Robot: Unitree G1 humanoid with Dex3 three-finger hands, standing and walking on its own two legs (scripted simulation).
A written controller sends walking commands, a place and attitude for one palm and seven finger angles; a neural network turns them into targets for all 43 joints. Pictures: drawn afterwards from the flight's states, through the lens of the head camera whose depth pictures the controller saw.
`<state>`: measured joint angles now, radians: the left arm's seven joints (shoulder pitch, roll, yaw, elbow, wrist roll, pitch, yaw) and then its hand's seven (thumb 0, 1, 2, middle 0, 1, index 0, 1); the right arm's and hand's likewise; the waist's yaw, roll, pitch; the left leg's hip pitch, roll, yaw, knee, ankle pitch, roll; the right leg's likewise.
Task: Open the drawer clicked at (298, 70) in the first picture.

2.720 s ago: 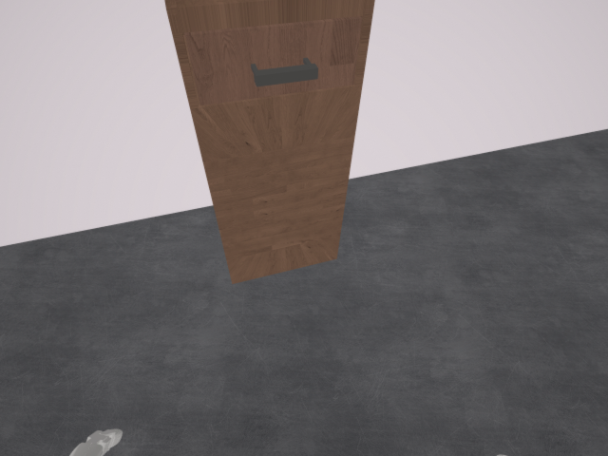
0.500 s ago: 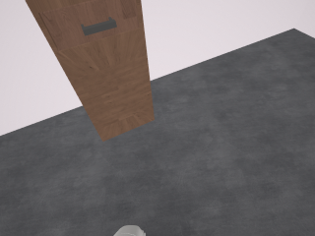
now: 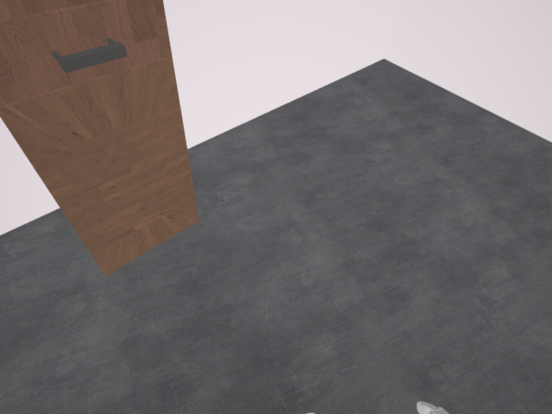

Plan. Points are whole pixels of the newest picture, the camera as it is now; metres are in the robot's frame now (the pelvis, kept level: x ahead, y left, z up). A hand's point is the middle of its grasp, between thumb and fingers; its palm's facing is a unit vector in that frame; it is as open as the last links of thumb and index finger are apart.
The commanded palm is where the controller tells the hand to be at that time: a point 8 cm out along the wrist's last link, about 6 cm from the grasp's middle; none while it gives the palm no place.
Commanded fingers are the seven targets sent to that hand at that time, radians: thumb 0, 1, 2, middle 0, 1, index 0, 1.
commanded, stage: walk to a spot facing it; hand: left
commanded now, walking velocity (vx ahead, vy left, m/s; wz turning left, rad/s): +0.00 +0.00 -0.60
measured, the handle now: (89, 52) +0.78 +0.51 +0.08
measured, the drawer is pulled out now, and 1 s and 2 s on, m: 0.00 0.00 0.00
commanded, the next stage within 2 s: turn to face it in 1.52 s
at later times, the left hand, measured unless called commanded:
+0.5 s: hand (206, 396) +0.17 +0.12 -0.15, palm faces -0.38 -0.91 -0.19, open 7.4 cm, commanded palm none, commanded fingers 0.00 0.90 0.90 -0.20 -0.30 -0.20 -0.30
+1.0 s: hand (231, 391) +0.19 +0.09 -0.19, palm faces -0.39 -0.91 -0.15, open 7.4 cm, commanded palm none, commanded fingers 0.00 0.90 0.90 -0.20 -0.30 -0.20 -0.30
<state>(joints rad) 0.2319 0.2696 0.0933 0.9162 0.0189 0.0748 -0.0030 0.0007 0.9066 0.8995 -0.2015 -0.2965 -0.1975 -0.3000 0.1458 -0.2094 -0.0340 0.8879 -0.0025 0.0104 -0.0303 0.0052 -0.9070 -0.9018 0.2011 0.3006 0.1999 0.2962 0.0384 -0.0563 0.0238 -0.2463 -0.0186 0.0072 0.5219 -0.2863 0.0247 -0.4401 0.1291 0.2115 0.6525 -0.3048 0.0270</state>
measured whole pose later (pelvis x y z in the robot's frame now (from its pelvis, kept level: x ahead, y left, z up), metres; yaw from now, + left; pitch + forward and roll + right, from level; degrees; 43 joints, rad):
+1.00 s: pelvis +0.19 -0.10 -0.02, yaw -30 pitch +0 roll -3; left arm 0.46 0.15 0.04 1.12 0.02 -0.05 0.01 0.00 0.91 0.90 -0.20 -0.30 -0.20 -0.30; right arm 0.12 -0.17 -0.04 0.94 -0.02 -0.04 0.04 0.01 -0.91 -0.90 0.20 0.30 0.20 0.30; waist 0.05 -0.01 0.05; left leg -0.49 0.08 0.13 0.63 -0.16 -0.01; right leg 0.07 0.00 0.01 0.42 -0.47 0.03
